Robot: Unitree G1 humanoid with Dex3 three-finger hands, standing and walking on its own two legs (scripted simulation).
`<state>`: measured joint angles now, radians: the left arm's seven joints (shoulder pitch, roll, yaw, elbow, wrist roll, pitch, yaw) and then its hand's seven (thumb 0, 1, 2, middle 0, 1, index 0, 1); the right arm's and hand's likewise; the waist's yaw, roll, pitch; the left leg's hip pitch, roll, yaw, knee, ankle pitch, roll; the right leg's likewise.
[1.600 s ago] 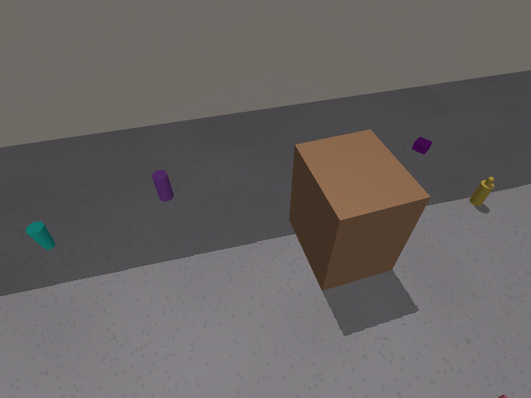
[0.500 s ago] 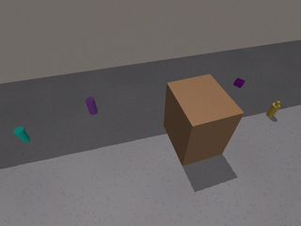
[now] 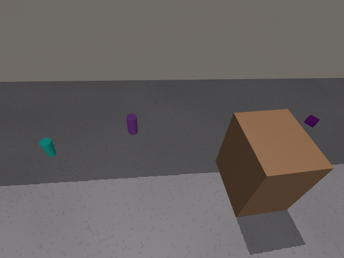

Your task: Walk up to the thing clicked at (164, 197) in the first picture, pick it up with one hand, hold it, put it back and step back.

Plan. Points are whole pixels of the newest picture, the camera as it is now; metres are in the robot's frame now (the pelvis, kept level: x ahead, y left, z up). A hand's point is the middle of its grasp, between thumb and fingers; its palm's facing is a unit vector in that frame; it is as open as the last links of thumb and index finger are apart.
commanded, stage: walk up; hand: left
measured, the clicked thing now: (132, 124) +1.16 +0.20 -0.68
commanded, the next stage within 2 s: none
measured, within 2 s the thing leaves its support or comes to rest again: neither
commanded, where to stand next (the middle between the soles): +0.84 +0.01 m, yaw +7 degrees
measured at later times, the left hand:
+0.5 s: hand (85, 204) +0.31 +0.23 -0.11, palm faces +0.10 -0.92 -0.38, open 7.4 cm
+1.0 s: hand (84, 174) +0.43 +0.26 -0.15, palm faces +0.10 -0.94 -0.31, open 7.4 cm
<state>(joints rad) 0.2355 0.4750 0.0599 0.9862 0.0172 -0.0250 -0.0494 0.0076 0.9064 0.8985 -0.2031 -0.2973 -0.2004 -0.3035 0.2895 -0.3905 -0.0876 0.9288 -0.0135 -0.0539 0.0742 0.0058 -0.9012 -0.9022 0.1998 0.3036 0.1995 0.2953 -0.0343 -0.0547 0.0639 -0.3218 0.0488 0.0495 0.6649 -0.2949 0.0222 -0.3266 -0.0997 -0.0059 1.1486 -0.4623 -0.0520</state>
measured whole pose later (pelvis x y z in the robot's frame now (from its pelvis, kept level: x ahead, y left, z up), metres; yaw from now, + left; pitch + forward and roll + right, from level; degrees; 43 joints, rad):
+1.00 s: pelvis +0.45 +0.00 +0.01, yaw +8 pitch -3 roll -1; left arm 0.38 0.42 0.03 0.86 0.00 -0.04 -0.04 0.01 0.90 0.90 -0.21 -0.30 -0.20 -0.30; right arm 0.23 -0.36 -0.04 0.78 0.00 -0.08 0.04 0.01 -0.90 -0.90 0.20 0.30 0.20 0.30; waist 0.02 -0.04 0.10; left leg -0.31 0.01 0.07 0.58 -0.22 0.05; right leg -0.34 -0.01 0.01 1.13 -0.44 -0.05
